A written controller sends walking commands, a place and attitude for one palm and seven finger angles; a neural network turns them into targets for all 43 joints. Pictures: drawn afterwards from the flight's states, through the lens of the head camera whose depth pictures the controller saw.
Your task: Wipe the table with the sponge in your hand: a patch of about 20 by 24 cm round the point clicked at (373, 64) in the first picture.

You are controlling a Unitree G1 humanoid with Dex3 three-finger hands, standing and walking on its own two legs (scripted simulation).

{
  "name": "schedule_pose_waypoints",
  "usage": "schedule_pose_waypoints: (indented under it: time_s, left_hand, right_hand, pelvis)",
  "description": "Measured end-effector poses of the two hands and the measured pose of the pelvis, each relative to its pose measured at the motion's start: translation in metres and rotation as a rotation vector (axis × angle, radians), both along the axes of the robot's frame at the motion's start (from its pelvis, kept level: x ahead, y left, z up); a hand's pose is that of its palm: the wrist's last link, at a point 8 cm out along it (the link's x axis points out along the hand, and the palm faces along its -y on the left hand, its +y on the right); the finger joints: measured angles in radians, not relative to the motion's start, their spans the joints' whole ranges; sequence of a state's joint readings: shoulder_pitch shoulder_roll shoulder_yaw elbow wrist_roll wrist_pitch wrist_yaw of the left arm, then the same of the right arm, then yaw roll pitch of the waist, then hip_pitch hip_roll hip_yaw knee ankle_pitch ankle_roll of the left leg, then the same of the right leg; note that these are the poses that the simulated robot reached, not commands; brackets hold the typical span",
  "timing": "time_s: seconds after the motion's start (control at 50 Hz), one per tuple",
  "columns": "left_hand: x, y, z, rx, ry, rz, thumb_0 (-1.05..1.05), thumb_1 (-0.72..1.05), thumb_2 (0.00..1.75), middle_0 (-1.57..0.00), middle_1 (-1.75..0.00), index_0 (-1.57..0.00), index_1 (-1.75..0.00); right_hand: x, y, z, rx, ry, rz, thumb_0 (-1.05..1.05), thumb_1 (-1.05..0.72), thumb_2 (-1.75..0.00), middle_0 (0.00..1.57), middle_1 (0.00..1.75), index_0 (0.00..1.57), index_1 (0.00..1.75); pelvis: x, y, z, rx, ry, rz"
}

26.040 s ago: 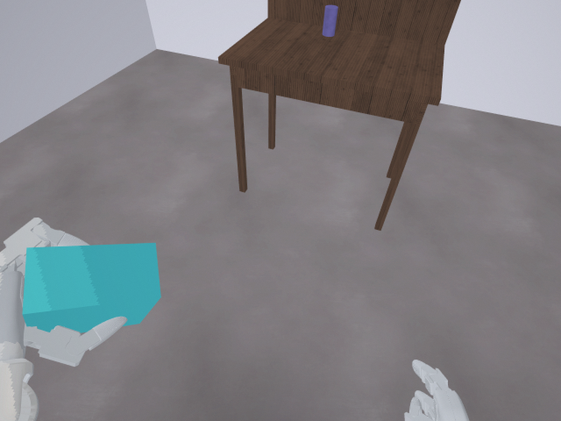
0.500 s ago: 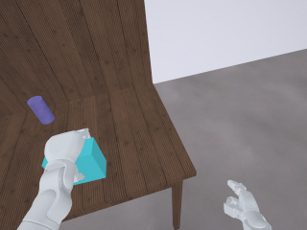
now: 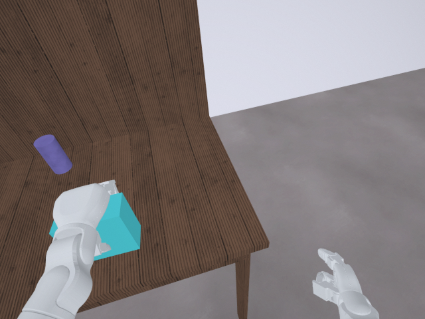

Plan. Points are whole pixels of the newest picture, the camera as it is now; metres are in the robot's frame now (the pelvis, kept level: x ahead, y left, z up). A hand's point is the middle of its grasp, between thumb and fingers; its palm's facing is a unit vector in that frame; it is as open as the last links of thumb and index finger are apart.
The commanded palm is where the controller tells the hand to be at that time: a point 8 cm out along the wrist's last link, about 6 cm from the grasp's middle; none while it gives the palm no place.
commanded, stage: move the sponge above the wiping area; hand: left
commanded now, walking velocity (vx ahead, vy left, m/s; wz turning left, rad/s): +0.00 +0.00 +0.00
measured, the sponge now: (104, 234) +0.25 +0.27 +0.03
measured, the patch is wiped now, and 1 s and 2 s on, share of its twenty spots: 0.00 0.00 0.00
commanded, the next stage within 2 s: lower the sponge onto the table in 0.06 s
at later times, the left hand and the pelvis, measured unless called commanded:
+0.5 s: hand (94, 220) +0.25 +0.27 +0.07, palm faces -0.01 -0.10 -0.99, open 10.1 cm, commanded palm +0.23 +0.27 +0.14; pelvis +0.00 +0.00 +0.00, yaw +0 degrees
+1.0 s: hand (100, 230) +0.24 +0.27 +0.05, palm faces -0.03 -0.11 -0.99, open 10.1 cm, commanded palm +0.22 +0.26 +0.11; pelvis +0.00 +0.01 +0.00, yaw +0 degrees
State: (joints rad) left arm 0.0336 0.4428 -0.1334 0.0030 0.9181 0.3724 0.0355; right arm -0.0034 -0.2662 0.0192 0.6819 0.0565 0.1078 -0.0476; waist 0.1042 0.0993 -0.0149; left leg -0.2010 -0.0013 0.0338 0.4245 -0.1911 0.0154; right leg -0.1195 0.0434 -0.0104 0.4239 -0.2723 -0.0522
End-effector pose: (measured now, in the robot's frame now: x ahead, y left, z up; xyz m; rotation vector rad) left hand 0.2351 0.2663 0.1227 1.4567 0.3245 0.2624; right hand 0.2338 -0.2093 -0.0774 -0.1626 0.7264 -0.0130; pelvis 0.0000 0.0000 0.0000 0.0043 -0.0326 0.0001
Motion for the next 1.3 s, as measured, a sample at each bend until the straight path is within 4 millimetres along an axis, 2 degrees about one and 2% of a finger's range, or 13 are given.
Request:
schedule_pose_waypoints:
  time_s: [0.5,0.68,1.0,1.3]
  left_hand:
    - [-0.003,0.003,0.003,-0.001,-0.01,0.01,0.0,-0.5,1.03,-0.71,-1.33,-0.74,-1.32]
    - [-0.006,0.006,-0.01,-0.016,0.028,0.009,0.0,-0.5,1.03,-0.71,-1.33,-0.74,-1.32]
    - [-0.008,-0.002,-0.02,-0.012,0.01,0.0,0.0,-0.5,1.03,-0.71,-1.33,-0.74,-1.32]
    - [-0.009,-0.001,-0.033,-0.011,0.035,0.002,0.0,-0.5,1.03,-0.71,-1.33,-0.74,-1.32]
  right_hand:
    - [0.001,0.002,0.001,0.001,-0.003,0.003,0.02,-0.9,-0.9,0.2,0.3,0.2,0.3]
    - [-0.003,0.003,0.001,-0.009,0.005,0.0,0.02,-0.9,-0.9,0.2,0.3,0.2,0.3]
    - [-0.01,0.009,-0.003,0.01,0.017,-0.007,0.02,-0.9,-0.9,0.2,0.3,0.2,0.3]
    - [-0.012,0.001,-0.002,-0.003,0.018,-0.017,0.02,-0.9,-0.9,0.2,0.3,0.2,0.3]
  pelvis:
    - [0.001,0.002,0.0,-0.001,0.0,-0.003]
    - [-0.002,0.004,0.0,-0.003,0.002,-0.001]
    - [-0.004,0.007,0.0,-0.004,0.007,-0.006]
    - [-0.005,0.004,-0.001,-0.005,0.009,-0.003]
